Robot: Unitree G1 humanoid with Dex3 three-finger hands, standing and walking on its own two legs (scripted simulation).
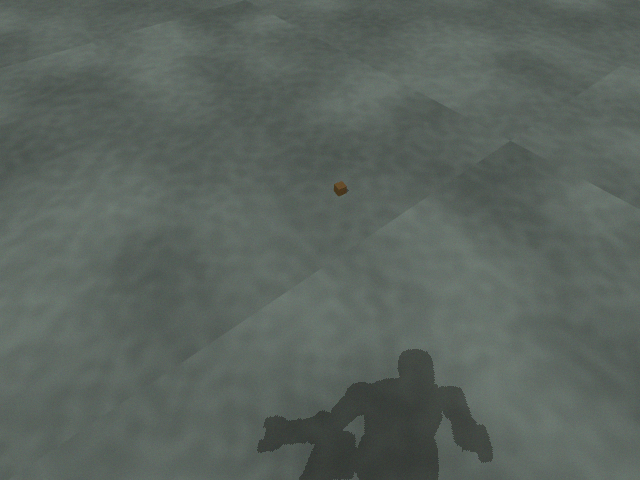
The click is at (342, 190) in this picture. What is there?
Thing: cube
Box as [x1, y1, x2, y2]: [334, 181, 346, 195]
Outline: 341,181 334,184 334,191 338,195 346,192 346,186
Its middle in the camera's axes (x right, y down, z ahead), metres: +0.08 -0.21 +1.80
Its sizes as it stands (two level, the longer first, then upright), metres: 0.042 0.042 0.042
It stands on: the floor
